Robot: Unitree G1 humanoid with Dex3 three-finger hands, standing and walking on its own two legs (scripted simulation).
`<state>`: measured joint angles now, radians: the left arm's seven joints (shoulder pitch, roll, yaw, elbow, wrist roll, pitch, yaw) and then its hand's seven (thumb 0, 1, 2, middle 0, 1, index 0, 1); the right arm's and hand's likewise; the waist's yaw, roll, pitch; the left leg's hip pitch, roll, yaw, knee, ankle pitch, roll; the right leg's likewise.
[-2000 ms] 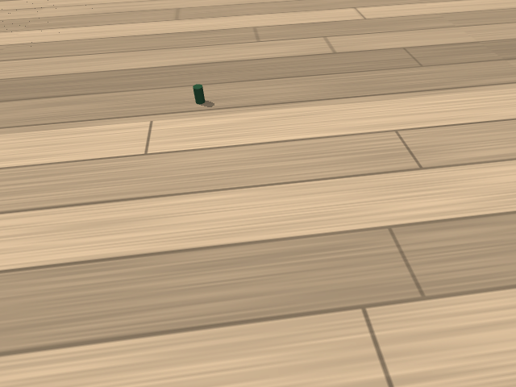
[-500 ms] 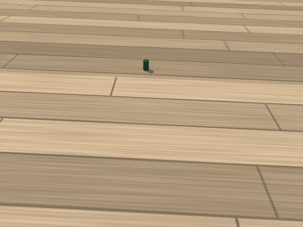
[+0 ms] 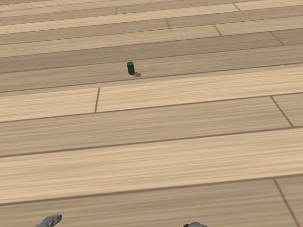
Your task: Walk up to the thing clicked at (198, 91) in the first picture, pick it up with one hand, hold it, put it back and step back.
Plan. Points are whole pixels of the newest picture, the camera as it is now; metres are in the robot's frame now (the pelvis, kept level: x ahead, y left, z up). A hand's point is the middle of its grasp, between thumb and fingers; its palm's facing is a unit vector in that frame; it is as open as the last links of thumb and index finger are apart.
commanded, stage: walk up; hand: left
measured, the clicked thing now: (130, 68) +1.75 +0.18 -0.69
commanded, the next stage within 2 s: none
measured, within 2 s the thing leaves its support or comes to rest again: neither
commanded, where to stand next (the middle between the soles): +1.40 -0.04 m, yaw +1 degrees
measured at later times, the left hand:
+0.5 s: hand (66, 181) +0.34 +0.32 -0.16, palm faces -0.01 -0.94 -0.35, open 7.4 cm
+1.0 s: hand (99, 94) +0.71 +0.23 -0.10, palm faces -0.05 -0.92 -0.39, open 7.3 cm
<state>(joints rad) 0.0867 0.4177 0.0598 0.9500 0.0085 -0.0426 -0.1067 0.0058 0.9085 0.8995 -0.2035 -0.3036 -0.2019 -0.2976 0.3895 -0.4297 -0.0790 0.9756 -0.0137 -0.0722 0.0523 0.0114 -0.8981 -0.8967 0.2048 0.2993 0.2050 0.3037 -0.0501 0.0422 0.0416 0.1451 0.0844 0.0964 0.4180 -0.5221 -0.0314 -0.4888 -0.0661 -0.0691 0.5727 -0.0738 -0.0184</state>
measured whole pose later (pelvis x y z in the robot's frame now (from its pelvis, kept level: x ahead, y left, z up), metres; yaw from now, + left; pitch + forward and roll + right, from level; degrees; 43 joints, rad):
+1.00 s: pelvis +0.57 -0.03 +0.01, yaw -1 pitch -3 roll +2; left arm 0.14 0.38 0.05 0.87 0.00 -0.08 -0.08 0.00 0.91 0.90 -0.20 -0.30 -0.20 -0.30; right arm 0.33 -0.42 -0.05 0.92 0.00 -0.05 0.03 0.01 -0.90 -0.90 0.20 0.30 0.20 0.30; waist -0.02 0.03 0.09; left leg -0.18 0.06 0.04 1.01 -0.47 0.02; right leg -0.37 -0.04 -0.07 0.64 -0.22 -0.05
